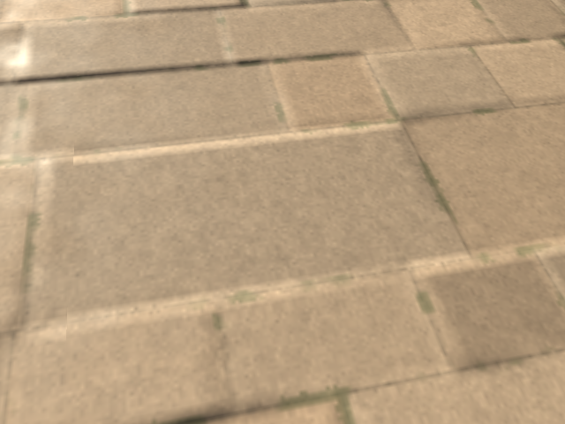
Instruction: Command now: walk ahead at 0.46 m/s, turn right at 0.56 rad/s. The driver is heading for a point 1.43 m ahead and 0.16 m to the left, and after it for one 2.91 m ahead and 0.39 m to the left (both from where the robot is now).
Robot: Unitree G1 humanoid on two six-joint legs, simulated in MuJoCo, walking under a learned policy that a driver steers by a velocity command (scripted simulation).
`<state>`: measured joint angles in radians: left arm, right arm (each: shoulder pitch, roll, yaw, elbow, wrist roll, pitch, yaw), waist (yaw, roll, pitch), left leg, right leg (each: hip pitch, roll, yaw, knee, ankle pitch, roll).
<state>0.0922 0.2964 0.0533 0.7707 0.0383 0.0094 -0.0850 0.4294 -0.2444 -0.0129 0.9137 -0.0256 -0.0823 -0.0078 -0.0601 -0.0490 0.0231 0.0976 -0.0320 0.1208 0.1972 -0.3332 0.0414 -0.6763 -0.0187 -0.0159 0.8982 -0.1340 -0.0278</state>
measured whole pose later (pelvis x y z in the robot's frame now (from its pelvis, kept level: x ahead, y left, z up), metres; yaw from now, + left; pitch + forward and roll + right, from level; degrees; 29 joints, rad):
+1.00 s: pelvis +0.56 +0.00 +0.01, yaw +14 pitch +1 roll +0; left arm 0.11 0.27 0.01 0.74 0.05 -0.03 -0.02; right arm 0.38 -0.28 -0.07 0.89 0.00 -0.04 0.01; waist -0.04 -0.03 0.04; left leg -0.09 -0.15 -0.10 0.30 -0.22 0.13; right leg -0.67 -0.12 0.05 0.85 -0.12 0.05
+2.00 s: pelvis +1.04 +0.16 +0.01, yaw +15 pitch +1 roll +1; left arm 0.18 0.27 0.07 0.82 0.03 0.00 -0.06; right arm 0.39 -0.23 -0.04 0.90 -0.02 -0.09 -0.01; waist -0.03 -0.04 0.02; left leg -0.01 -0.02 0.21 0.24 -0.25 0.04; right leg -0.66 -0.08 -0.02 0.91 -0.07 -0.03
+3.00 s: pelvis +1.59 +0.20 +0.01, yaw -2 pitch +0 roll +0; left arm 0.17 0.26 0.02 0.76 0.05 -0.04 -0.02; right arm 0.39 -0.25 -0.05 0.88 0.00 -0.05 0.02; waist -0.03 -0.04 0.04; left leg -0.15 -0.12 -0.06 0.32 -0.17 0.10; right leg -0.57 -0.06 0.05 0.94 -0.24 0.01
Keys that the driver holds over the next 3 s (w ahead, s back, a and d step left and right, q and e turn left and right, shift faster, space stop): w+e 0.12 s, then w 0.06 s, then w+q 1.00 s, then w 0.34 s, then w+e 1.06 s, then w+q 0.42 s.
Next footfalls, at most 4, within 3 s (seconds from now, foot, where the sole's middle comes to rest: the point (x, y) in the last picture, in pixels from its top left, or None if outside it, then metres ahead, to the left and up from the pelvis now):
0.14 right None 0.23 -0.08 -0.77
0.68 left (246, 394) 0.54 0.04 -0.77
1.18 right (283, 271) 0.88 -0.06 -0.77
1.66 left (176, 241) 0.99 0.23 -0.77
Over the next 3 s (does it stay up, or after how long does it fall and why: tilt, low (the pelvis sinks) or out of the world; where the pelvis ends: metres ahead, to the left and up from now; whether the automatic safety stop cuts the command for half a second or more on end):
stays up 1.59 0.20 0.01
